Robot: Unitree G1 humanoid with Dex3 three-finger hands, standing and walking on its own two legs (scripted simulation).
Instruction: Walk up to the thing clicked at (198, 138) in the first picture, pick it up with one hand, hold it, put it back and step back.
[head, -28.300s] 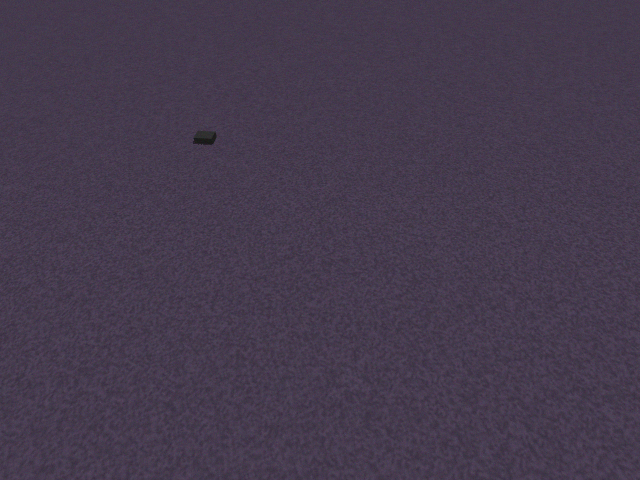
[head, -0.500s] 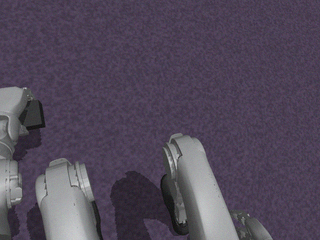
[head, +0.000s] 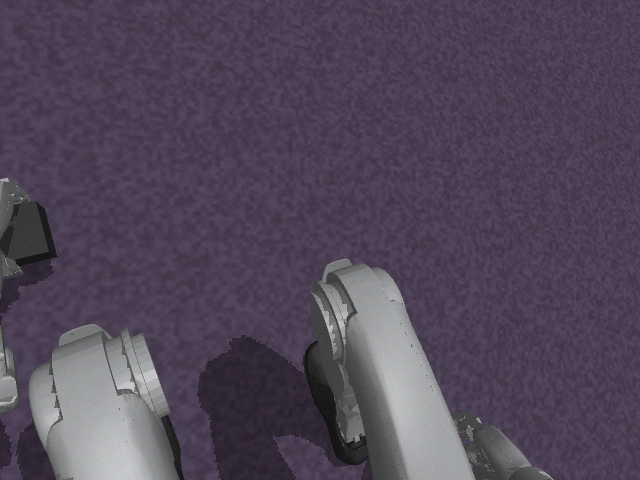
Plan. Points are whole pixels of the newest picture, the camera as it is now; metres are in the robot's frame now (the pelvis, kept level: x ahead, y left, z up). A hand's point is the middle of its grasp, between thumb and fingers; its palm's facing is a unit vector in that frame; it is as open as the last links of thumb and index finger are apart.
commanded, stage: rest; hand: left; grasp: from above
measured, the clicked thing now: (0, 239) +0.44 +0.31 -0.24
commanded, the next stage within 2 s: open in 1.08 s
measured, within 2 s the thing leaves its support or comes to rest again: neither
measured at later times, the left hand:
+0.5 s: hand (2, 244) +0.44 +0.30 -0.24, palm faces -0.45 -0.12 -0.89, open 9.6 cm
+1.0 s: hand (4, 246) +0.44 +0.30 -0.25, palm faces -0.45 -0.12 -0.89, open 9.6 cm
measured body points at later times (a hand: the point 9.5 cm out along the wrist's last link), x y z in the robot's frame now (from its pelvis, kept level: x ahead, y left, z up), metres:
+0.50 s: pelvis +0.00 +0.01 -0.01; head +0.26 +0.11 +0.35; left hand +0.45 +0.30 -0.19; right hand +0.06 -0.26 -0.09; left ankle +0.07 +0.15 -0.27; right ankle +0.09 -0.13 -0.27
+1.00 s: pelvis +0.00 +0.01 -0.01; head +0.26 +0.12 +0.34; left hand +0.46 +0.31 -0.20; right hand +0.04 -0.25 -0.08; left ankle +0.07 +0.15 -0.27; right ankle +0.09 -0.13 -0.27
